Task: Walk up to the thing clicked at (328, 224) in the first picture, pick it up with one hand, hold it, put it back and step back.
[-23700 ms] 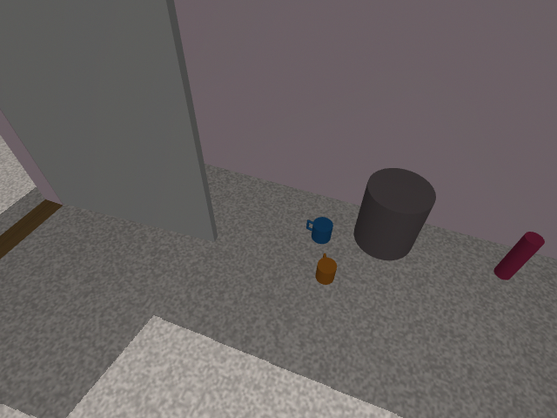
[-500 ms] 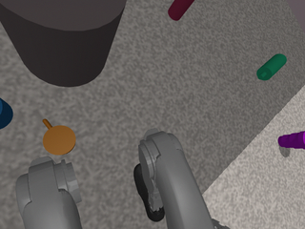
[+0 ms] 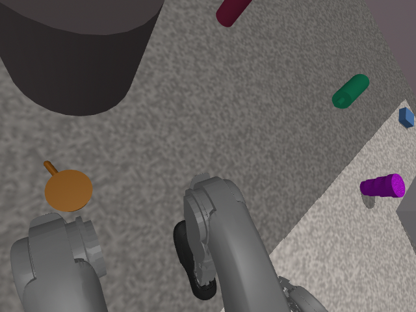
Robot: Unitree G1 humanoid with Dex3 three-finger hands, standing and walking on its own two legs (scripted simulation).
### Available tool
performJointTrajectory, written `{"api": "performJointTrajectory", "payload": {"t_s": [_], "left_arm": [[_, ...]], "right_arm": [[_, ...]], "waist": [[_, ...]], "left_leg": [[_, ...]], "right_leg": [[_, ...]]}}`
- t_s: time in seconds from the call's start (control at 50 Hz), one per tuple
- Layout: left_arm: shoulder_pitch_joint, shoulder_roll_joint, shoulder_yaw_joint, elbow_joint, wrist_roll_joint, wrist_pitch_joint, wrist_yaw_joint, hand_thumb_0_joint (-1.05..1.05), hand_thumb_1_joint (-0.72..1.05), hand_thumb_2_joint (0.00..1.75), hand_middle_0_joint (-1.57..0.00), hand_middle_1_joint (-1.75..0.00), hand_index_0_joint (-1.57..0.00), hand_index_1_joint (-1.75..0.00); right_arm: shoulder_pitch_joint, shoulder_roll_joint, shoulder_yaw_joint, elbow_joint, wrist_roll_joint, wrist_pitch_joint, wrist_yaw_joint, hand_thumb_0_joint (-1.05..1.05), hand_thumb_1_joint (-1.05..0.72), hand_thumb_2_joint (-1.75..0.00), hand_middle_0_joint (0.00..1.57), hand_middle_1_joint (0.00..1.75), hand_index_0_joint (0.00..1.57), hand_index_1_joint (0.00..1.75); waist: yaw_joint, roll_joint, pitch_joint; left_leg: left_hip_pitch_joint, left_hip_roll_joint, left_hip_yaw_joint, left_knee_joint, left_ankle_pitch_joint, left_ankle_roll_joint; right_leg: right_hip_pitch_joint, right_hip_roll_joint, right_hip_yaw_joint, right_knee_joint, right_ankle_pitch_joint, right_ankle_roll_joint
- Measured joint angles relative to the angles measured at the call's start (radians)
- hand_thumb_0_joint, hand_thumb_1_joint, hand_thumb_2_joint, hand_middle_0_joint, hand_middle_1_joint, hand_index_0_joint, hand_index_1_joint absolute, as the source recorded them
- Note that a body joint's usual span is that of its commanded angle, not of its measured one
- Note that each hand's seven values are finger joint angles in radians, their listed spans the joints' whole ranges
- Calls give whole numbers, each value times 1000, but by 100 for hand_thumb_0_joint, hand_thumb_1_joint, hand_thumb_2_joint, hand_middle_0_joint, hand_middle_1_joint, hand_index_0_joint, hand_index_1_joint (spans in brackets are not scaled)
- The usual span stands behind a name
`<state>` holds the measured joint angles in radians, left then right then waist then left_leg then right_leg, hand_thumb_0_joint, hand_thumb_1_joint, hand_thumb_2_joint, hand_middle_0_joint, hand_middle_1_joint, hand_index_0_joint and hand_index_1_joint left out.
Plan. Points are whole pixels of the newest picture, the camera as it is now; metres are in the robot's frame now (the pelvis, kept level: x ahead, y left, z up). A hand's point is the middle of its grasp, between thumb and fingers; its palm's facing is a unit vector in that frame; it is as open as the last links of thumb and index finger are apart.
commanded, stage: rest palm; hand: left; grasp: from above
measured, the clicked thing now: out of the picture +0.45 +0.34 -0.26
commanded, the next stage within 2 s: close in 0.10 s
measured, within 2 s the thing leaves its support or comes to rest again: neither
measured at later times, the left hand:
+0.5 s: hand out of the picture +0.44 +0.33 -0.23, palm faces -0.43 -0.16 -0.89, open 13.0 cm
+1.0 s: hand out of the picture +0.44 +0.33 -0.23, palm faces -0.42 -0.14 -0.90, open 12.1 cm
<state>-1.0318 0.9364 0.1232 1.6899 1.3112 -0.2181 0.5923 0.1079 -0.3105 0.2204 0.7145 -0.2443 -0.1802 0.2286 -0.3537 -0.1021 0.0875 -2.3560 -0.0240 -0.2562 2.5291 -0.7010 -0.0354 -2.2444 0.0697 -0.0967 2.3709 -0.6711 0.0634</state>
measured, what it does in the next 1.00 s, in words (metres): stands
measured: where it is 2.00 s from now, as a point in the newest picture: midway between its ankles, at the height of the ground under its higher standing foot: (147, 298)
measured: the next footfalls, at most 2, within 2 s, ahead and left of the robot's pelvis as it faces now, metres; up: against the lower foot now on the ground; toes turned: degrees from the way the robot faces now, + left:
none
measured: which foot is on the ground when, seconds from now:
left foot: down 0.00-1.00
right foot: down 0.00-1.00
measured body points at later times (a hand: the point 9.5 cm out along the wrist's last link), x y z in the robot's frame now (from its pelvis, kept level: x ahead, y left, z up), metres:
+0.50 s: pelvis +0.00 +0.00 +0.00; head +0.26 +0.13 +0.34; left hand +0.46 +0.33 -0.18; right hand +0.04 -0.25 -0.06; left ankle +0.06 +0.13 -0.27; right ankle +0.11 -0.13 -0.27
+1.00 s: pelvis -0.01 +0.00 +0.00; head +0.25 +0.13 +0.35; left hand +0.45 +0.33 -0.18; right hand +0.05 -0.25 -0.06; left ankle +0.06 +0.13 -0.27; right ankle +0.11 -0.13 -0.27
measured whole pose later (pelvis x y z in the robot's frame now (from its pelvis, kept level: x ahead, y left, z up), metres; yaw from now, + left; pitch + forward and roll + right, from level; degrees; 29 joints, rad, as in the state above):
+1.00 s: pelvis -0.01 +0.00 +0.00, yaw -1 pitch +27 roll -14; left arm -1.05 0.99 0.10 1.79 1.30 -0.23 0.64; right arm 0.11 -0.34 0.27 0.70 -0.26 -0.25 0.26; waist -0.37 -0.11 0.13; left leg -2.34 -0.01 -0.28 2.55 -0.70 -0.03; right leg -2.22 0.08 -0.12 2.36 -0.65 0.07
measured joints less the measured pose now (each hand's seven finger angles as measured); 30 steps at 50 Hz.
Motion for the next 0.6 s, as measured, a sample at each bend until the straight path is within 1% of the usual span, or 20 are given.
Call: {"api": "performJointTrajectory", "payload": {"t_s": [0.08,0.22,0.26,0.36,0.46,0.6], "left_arm": [[-5,10,4,12,-8,6,3,0,-48,104,-10,-107,-10,-106],[5,25,29,19,-20,6,6,0,-48,104,-10,-108,-10,-107],[8,29,31,22,-22,3,5,0,-48,104,-10,-108,-10,-107],[9,37,21,32,-17,-9,3,0,-44,101,-11,-110,-12,-108],[4,49,15,55,-13,-26,12,0,-40,98,-14,-111,-16,-108],[-5,53,-6,77,-2,-34,32,0,-35,95,-18,-111,-21,-107]], "right_arm": [[5,-3,6,-1,-3,-11,8,0,-90,-90,20,30,20,29],[16,-5,18,0,-8,-20,20,0,-90,-90,20,30,20,29],[19,-6,21,-1,-9,-19,22,0,-90,-90,20,30,20,29],[22,-9,28,1,-13,-21,25,0,-90,-89,20,30,20,29],[15,-16,37,-3,-18,-28,28,0,-90,-89,20,30,20,29],[8,-20,44,-8,-23,-39,29,0,-90,-89,20,30,20,29]], "waist": [[-5,1,9],[-12,1,23],[-13,0,24],[-14,-4,28],[-15,-5,33],[-14,-10,34]], "left_leg": [[-1,1,-4,6,-3,2],[2,3,-9,11,-5,4],[2,3,-11,11,-5,4],[6,4,-15,13,-6,3],[9,5,-21,18,-5,3],[13,8,-23,22,-3,5]], "right_leg": [[1,2,-4,0,-1,2],[6,4,-8,-1,1,3],[6,4,-10,-2,2,2],[10,5,-13,-1,4,3],[14,8,-17,-1,8,8],[17,11,-18,-1,14,9]]}}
